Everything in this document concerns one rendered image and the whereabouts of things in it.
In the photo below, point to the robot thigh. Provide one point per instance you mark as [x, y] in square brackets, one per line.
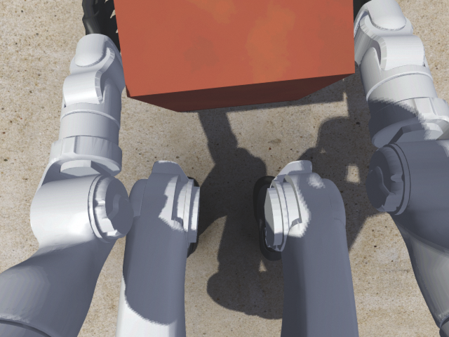
[152, 295]
[318, 288]

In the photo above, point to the robot right hand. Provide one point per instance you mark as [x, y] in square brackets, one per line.
[357, 4]

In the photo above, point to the robot right upper arm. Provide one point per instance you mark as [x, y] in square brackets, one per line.
[410, 181]

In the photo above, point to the robot right thigh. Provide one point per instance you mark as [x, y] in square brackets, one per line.
[318, 288]

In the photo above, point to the right robot forearm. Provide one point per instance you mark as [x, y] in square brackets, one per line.
[396, 78]

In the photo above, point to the robot left hand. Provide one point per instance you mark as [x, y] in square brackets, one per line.
[96, 19]

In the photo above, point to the carton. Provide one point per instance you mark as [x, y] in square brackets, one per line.
[186, 55]

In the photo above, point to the robot left upper arm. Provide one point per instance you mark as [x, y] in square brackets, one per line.
[76, 222]

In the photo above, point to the robot left thigh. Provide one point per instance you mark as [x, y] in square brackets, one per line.
[152, 295]

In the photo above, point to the left robot forearm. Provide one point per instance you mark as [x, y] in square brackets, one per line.
[90, 119]

